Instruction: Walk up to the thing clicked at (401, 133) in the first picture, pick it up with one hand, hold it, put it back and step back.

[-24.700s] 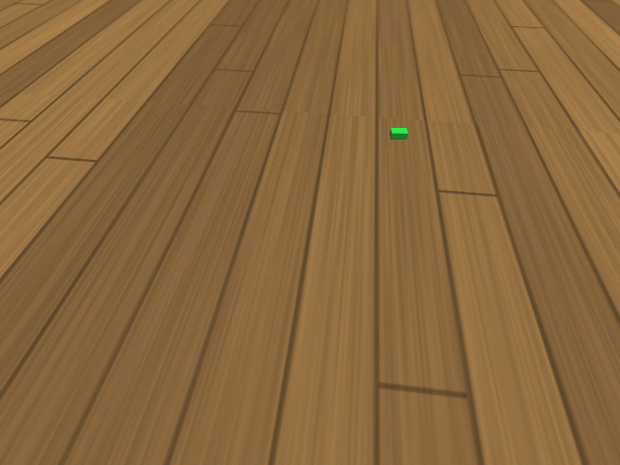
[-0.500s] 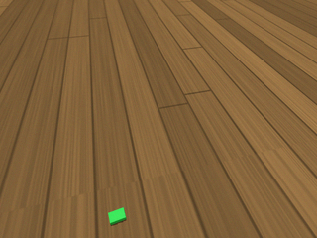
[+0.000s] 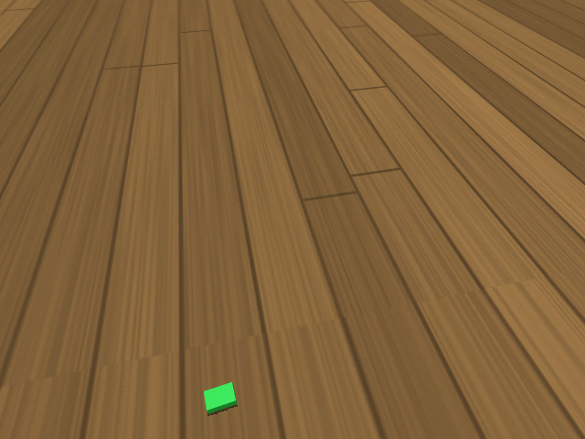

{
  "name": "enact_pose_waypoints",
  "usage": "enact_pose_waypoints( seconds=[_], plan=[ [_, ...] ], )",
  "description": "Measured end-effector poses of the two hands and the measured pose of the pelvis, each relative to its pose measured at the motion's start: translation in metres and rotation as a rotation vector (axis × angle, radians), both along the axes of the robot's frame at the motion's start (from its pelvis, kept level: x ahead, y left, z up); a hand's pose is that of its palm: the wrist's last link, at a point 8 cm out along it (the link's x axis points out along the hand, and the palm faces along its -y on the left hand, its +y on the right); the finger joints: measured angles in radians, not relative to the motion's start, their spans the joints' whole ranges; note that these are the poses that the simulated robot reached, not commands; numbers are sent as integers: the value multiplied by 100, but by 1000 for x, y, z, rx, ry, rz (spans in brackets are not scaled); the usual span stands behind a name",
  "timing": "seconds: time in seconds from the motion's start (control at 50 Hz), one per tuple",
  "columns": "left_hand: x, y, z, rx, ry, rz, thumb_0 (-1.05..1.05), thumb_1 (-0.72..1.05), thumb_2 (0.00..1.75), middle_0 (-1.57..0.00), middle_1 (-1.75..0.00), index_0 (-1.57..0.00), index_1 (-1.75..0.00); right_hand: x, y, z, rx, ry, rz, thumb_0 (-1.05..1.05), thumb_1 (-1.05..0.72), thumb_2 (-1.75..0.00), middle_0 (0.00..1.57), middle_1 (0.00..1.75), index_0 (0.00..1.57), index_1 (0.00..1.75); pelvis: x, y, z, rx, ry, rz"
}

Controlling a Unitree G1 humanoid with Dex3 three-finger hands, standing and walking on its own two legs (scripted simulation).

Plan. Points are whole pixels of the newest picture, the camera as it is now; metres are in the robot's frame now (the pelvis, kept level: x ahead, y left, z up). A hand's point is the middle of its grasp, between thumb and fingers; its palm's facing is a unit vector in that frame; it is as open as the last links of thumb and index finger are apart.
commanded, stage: stand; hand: left
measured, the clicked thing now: (220, 397) +0.43 +0.23 -0.76
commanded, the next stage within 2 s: walk up in 0.34 s
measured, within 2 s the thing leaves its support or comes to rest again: neither
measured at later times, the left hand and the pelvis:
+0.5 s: hand out of the picture +0.08 +0.26 -0.16, palm faces +0.00 -0.93 -0.37, open 7.4 cm; pelvis -0.02 +0.00 -0.01, yaw +0 degrees
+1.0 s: hand out of the picture -0.01 +0.30 -0.18, palm faces -0.07 -0.93 -0.37, open 7.4 cm; pelvis -0.13 +0.03 -0.02, yaw -2 degrees
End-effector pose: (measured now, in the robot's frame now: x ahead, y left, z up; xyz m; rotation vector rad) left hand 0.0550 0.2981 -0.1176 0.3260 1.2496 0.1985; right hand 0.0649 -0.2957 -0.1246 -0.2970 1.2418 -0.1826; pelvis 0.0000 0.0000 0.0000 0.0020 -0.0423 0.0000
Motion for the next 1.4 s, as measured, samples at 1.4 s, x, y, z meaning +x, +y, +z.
enact_pose_waypoints(
  seconds=[1.4],
  plan=[
    [-172, 10, 2, 58, -175, -68, 1, 90, 89, -21, -30, -20, -30, -212, -14, -9, -94, -59, 41, 1, -90, -90, 21, 30, 21, 30, -238, 7, -25, 15, 25, -7]
  ],
)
